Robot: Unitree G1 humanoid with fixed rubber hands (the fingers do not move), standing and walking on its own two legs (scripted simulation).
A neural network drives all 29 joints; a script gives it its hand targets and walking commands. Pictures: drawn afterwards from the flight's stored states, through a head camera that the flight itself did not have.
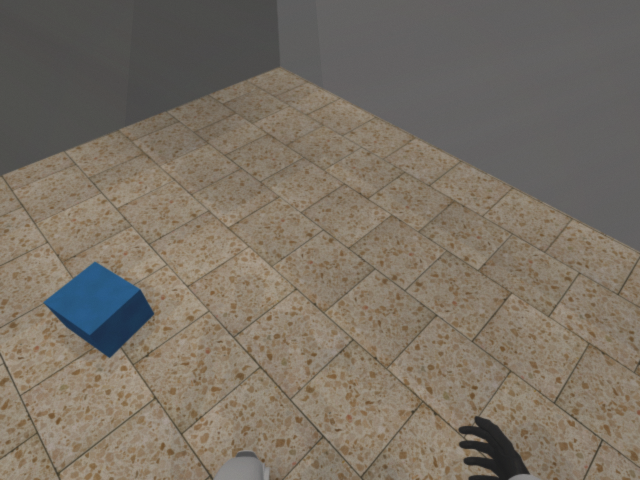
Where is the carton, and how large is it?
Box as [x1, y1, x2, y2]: [43, 262, 153, 357]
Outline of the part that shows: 94,262 43,302 68,328 109,357 153,314 153,312 140,289 96,262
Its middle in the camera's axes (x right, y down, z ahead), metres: -0.76 +0.24 +1.34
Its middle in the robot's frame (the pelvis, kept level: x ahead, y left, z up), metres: +0.72 +0.81 -0.71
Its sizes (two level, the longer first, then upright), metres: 0.227 0.199 0.160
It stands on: the floor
